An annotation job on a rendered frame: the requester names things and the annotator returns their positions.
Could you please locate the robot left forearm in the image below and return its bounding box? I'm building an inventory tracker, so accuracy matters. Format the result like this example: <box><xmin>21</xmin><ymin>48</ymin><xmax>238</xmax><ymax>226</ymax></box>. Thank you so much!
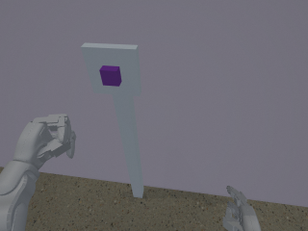
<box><xmin>0</xmin><ymin>160</ymin><xmax>40</xmax><ymax>231</ymax></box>

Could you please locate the panel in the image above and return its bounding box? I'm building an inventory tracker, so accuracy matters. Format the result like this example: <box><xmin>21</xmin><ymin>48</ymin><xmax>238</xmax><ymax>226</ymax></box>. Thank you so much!
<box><xmin>81</xmin><ymin>42</ymin><xmax>144</xmax><ymax>198</ymax></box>

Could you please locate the button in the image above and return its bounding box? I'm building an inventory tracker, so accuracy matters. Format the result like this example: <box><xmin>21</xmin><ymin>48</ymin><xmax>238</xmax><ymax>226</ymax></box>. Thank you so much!
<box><xmin>99</xmin><ymin>65</ymin><xmax>122</xmax><ymax>87</ymax></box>

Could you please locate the right robot hand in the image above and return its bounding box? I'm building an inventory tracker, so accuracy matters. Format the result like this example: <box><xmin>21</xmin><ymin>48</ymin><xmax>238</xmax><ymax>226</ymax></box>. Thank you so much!
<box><xmin>222</xmin><ymin>186</ymin><xmax>261</xmax><ymax>231</ymax></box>

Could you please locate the left robot hand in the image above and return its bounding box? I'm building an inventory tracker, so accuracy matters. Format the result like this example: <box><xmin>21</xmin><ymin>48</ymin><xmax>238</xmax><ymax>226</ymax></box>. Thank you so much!
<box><xmin>13</xmin><ymin>114</ymin><xmax>76</xmax><ymax>170</ymax></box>

